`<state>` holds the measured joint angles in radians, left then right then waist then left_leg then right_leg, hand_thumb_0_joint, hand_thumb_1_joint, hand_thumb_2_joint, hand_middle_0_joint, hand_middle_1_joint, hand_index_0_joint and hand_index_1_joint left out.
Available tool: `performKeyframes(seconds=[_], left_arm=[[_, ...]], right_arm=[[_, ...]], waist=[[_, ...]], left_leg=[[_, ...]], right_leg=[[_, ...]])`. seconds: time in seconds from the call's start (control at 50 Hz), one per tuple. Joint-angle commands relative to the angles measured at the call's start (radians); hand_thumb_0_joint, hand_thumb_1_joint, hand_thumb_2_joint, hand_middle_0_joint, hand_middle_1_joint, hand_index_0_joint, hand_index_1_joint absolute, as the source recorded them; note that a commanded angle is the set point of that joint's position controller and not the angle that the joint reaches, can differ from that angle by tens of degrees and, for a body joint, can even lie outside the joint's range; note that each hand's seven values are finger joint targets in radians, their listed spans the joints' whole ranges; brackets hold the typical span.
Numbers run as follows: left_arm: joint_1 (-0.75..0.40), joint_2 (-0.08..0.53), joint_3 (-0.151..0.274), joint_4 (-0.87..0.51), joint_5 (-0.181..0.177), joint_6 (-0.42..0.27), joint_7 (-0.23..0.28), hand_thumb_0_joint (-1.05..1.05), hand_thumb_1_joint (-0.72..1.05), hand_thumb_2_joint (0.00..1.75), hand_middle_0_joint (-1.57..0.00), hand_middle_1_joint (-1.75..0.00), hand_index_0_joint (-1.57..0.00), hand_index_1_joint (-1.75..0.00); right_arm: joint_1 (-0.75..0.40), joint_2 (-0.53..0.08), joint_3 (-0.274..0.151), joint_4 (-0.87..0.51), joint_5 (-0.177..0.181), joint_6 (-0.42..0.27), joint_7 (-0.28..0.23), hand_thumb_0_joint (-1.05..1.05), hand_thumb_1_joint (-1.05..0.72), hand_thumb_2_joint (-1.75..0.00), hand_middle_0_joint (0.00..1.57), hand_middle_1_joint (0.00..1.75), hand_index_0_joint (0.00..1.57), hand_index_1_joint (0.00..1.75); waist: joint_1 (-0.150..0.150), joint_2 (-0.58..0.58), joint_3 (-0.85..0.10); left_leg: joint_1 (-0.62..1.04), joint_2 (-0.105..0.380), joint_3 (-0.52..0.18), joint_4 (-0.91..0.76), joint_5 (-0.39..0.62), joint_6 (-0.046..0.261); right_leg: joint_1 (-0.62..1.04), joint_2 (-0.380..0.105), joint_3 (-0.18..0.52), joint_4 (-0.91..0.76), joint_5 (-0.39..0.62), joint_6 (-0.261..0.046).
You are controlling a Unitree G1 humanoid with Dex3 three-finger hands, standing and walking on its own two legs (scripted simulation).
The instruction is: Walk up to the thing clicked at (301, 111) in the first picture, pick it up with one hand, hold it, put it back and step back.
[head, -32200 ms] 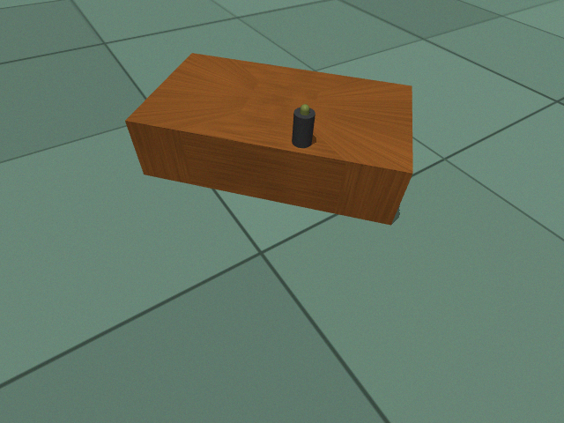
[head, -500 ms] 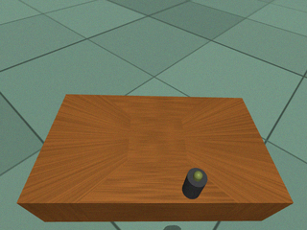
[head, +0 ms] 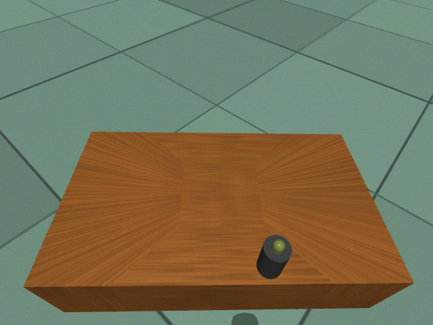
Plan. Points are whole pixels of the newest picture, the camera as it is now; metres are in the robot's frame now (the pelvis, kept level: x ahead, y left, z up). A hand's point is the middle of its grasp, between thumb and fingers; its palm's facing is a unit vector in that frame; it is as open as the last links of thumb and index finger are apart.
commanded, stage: stand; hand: right
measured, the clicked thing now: (274, 255) +0.41 -0.20 -0.36
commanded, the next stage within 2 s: step back in 0.32 s
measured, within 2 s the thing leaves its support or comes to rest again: neither
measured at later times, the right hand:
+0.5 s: hand out of the picture +0.06 -0.26 -0.16, palm faces +0.00 +0.92 -0.38, open 7.4 cm
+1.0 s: hand out of the picture -0.04 -0.25 -0.18, palm faces +0.08 +0.92 -0.38, open 7.4 cm
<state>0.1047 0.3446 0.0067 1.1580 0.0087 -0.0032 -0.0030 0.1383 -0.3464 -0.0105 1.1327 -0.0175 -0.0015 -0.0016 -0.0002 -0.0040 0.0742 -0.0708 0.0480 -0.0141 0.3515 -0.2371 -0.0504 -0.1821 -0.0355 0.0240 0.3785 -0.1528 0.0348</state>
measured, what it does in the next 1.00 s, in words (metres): walks backwards: right foot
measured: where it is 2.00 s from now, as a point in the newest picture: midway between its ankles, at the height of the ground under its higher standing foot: outside the picture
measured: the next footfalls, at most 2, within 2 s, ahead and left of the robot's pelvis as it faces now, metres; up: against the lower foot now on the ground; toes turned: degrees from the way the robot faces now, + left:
right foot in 0.92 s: -0.07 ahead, -0.08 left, +0.00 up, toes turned -1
left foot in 1.30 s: -0.15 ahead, +0.15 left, +0.00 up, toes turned -4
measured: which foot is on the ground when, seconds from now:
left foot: down 0.00-0.96, up 0.98-1.00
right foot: down 0.00-0.58, up 0.60-0.90, down 0.92-1.00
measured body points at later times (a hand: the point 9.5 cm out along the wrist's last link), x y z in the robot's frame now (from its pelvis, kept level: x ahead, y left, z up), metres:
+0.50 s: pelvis -0.03 +0.01 -0.01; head +0.04 +0.01 +0.43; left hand +0.08 +0.32 -0.14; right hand +0.06 -0.31 -0.14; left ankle -0.04 +0.15 -0.73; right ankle +0.04 -0.14 -0.74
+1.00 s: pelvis -0.11 +0.03 -0.02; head -0.04 +0.01 +0.42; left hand +0.03 +0.32 -0.14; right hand -0.05 -0.29 -0.15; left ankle -0.08 +0.14 -0.73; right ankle -0.11 -0.08 -0.75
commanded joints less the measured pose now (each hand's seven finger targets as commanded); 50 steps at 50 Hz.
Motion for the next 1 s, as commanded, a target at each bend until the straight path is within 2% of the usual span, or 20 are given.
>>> performKeyframes(seconds=[0.0,0.28,0.3,0.36,0.4,0.44,0.48,0.52,0.54,0.56,0.6,0.62,0.66,0.7,0.84,0.9,0.92,0.94,0.96,0.98], left_arm=[[-0.032,0.210,0.035,-0.047,-0.002,-0.021,0.008,0.00,0.90,0.90,-0.20,-0.30,-0.20,-0.30],[-0.034,0.219,0.038,-0.059,-0.001,-0.022,0.009,0.00,0.90,0.90,-0.20,-0.30,-0.20,-0.30],[-0.049,0.278,0.079,-0.112,-0.017,-0.009,0.008,0.00,0.90,0.90,-0.20,-0.30,-0.20,-0.30],[-0.024,0.279,0.088,-0.148,-0.021,0.000,0.015,0.00,0.90,0.90,-0.20,-0.30,-0.20,-0.30],[-0.031,0.296,0.096,-0.183,-0.018,0.007,0.016,0.00,0.90,0.90,-0.20,-0.30,-0.20,-0.30],[-0.101,0.320,0.101,-0.241,0.002,0.014,0.020,0.00,0.90,0.90,-0.20,-0.30,-0.20,-0.30],[-0.136,0.320,0.100,-0.284,0.018,0.022,0.020,0.00,0.90,0.90,-0.20,-0.30,-0.20,-0.30],[-0.189,0.281,0.086,-0.320,0.015,0.033,0.025,0.00,0.90,0.90,-0.20,-0.30,-0.20,-0.30],[-0.182,0.236,0.076,-0.332,0.005,0.041,0.029,0.00,0.90,0.90,-0.20,-0.30,-0.20,-0.30],[-0.155,0.193,0.076,-0.335,0.005,0.048,0.038,0.00,0.90,0.90,-0.20,-0.30,-0.20,-0.30],[-0.049,0.207,0.077,-0.322,0.002,0.059,0.043,0.00,0.90,0.90,-0.20,-0.30,-0.20,-0.30],[-0.057,0.194,0.078,-0.319,0.003,0.058,0.047,0.00,0.90,0.90,-0.20,-0.30,-0.20,-0.30],[-0.033,0.223,0.089,-0.299,-0.001,0.058,0.049,0.00,0.90,0.90,-0.20,-0.30,-0.20,-0.30],[-0.013,0.221,0.095,-0.312,-0.005,0.051,0.039,0.00,0.90,0.90,-0.20,-0.30,-0.20,-0.30],[-0.023,0.202,0.111,-0.373,0.014,0.024,0.018,0.00,0.90,0.90,-0.20,-0.30,-0.20,-0.30],[0.087,0.194,0.119,-0.322,0.024,0.013,0.022,0.00,0.90,0.90,-0.20,-0.30,-0.20,-0.30],[0.081,0.261,0.131,-0.331,0.035,0.003,0.024,0.00,0.90,0.90,-0.20,-0.30,-0.20,-0.30],[0.030,0.313,0.146,-0.352,0.031,0.003,0.023,0.00,0.90,0.90,-0.20,-0.30,-0.20,-0.30],[0.007,0.365,0.147,-0.380,0.028,0.006,0.022,0.00,0.90,0.90,-0.20,-0.30,-0.20,-0.30],[-0.006,0.332,0.147,-0.393,0.021,0.006,0.023,0.00,0.90,0.90,-0.20,-0.30,-0.20,-0.30]], right_arm=[[-0.021,-0.210,-0.034,-0.050,0.005,-0.020,-0.010,0.00,-0.90,-0.90,0.20,0.30,0.20,0.30],[-0.013,-0.211,-0.036,-0.058,0.004,-0.018,-0.008,0.00,-0.90,-0.90,0.20,0.30,0.20,0.30],[-0.066,-0.277,-0.063,-0.089,0.014,-0.001,-0.004,0.00,-0.90,-0.90,0.20,0.30,0.20,0.30],[-0.029,-0.242,-0.065,-0.121,0.028,0.011,-0.006,0.00,-0.90,-0.90,0.20,0.30,0.20,0.30],[-0.012,-0.219,-0.070,-0.141,0.029,0.023,-0.006,0.00,-0.90,-0.90,0.20,0.30,0.20,0.30],[0.041,-0.219,-0.083,-0.154,0.021,0.040,-0.001,0.00,-0.90,-0.90,0.20,0.30,0.20,0.30],[0.105,-0.217,-0.090,-0.167,0.021,0.048,0.008,0.00,-0.90,-0.90,0.20,0.30,0.20,0.30],[0.137,-0.235,-0.100,-0.175,0.019,0.038,0.010,0.00,-0.90,-0.90,0.20,0.30,0.20,0.30],[0.118,-0.298,-0.115,-0.190,0.004,0.031,0.004,0.00,-0.90,-0.90,0.20,0.30,0.20,0.30],[0.085,-0.361,-0.128,-0.205,-0.007,0.021,-0.001,0.00,-0.90,-0.90,0.20,0.30,0.20,0.30],[0.036,-0.336,-0.123,-0.233,-0.021,0.011,-0.012,0.00,-0.90,-0.90,0.20,0.30,0.20,0.30],[0.030,-0.356,-0.126,-0.253,-0.023,0.012,-0.016,0.00,-0.90,-0.90,0.20,0.30,0.20,0.30],[-0.055,-0.325,-0.123,-0.284,-0.019,0.005,-0.027,0.00,-0.90,-0.90,0.20,0.30,0.20,0.30],[-0.053,-0.278,-0.105,-0.304,-0.018,0.001,-0.033,0.00,-0.90,-0.90,0.20,0.30,0.20,0.30],[0.033,-0.293,-0.110,-0.310,0.000,0.008,-0.033,0.00,-0.90,-0.90,0.20,0.30,0.20,0.30],[-0.004,-0.272,-0.101,-0.321,0.013,0.021,-0.027,0.00,-0.90,-0.90,0.20,0.30,0.20,0.30],[-0.001,-0.236,-0.088,-0.330,0.025,0.020,-0.024,0.00,-0.90,-0.90,0.20,0.30,0.20,0.30],[0.016,-0.190,-0.069,-0.339,0.028,0.021,-0.025,0.00,-0.90,-0.90,0.20,0.30,0.20,0.30],[-0.006,-0.213,-0.081,-0.335,0.020,0.033,-0.043,0.00,-0.90,-0.90,0.20,0.30,0.20,0.30],[0.022,-0.249,-0.093,-0.313,0.014,0.037,-0.045,0.00,-0.90,-0.90,0.20,0.30,0.20,0.30]], waist=[[0.001,-0.002,-0.075],[-0.003,-0.001,-0.075],[0.006,0.007,0.012],[-0.003,-0.040,-0.093],[-0.009,-0.107,-0.156],[-0.029,-0.206,-0.177],[-0.052,-0.221,-0.200],[-0.096,-0.140,-0.199],[-0.098,0.077,-0.151],[-0.071,0.211,-0.122],[-0.009,0.081,-0.125],[-0.037,0.164,-0.131],[0.001,0.215,-0.111],[0.017,0.192,-0.112],[-0.028,0.142,-0.132],[0.019,0.103,-0.180],[0.015,-0.026,-0.198],[0.001,-0.219,-0.160],[0.048,-0.289,-0.122],[0.027,-0.221,-0.083]], left_leg=[[-0.054,0.075,-0.035,-0.070,0.094,0.053],[-0.055,0.077,-0.032,-0.069,0.082,0.054],[-0.110,0.059,-0.045,0.041,0.257,0.089],[-0.090,0.023,0.002,0.170,0.283,0.086],[-0.104,-0.039,0.031,0.308,0.161,0.081],[-0.110,-0.091,0.034,0.473,-0.194,0.087],[-0.082,-0.069,-0.012,0.493,-0.281,0.108],[-0.066,-0.011,-0.050,0.297,0.009,0.129],[-0.120,0.131,-0.226,0.068,0.269,0.145],[-0.067,0.260,-0.415,-0.020,0.478,0.177],[-0.041,0.258,-0.315,0.072,0.711,0.215],[-0.057,0.279,-0.356,0.068,0.726,0.207],[-0.058,0.262,-0.302,0.107,0.661,0.283],[0.024,0.196,-0.203,0.176,0.711,0.267],[0.040,0.172,-0.164,0.215,0.507,0.246],[-0.089,0.130,-0.117,0.327,0.363,0.186],[-0.221,0.059,-0.091,0.397,0.184,0.134],[-0.416,-0.094,-0.039,0.535,-0.224,0.079],[-0.372,-0.136,-0.070,0.732,-0.453,0.066],[-0.340,-0.101,-0.118,0.812,-0.434,0.054]], right_leg=[[0.066,-0.078,0.062,-0.047,0.082,-0.048],[0.059,-0.078,0.070,-0.048,0.075,-0.051],[-0.023,-0.070,0.092,0.031,0.331,-0.053],[0.015,-0.106,0.112,0.054,0.448,-0.111],[-0.001,-0.172,0.182,0.023,0.456,-0.179],[-0.077,-0.270,0.269,-0.007,0.389,-0.256],[-0.149,-0.271,0.237,0.051,0.347,-0.260],[-0.193,-0.153,0.141,0.205,0.237,-0.174],[-0.237,0.017,0.076,0.390,0.049,-0.097],[-0.359,0.163,0.088,0.531,-0.382,-0.063],[-0.368,0.147,0.164,0.707,-0.431,-0.066],[-0.380,0.162,0.192,0.733,-0.439,-0.065],[-0.371,0.134,0.198,0.824,-0.370,-0.053],[-0.409,0.134,0.172,0.806,-0.326,-0.045],[-0.213,0.075,0.029,0.321,-0.276,-0.027],[0.028,0.058,0.014,-0.008,0.044,-0.058],[0.118,-0.050,0.200,0.030,0.227,-0.093],[0.175,-0.197,0.394,0.025,0.386,-0.184],[-0.010,-0.347,0.531,-0.004,0.453,-0.350],[-0.065,-0.333,0.511,-0.003,0.419,-0.358]])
